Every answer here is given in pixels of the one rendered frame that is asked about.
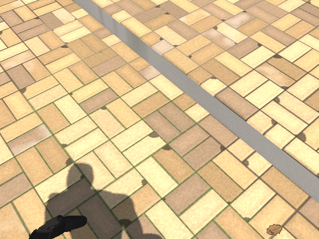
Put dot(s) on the left robot hand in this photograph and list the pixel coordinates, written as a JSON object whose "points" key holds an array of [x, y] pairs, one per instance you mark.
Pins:
{"points": [[58, 225]]}

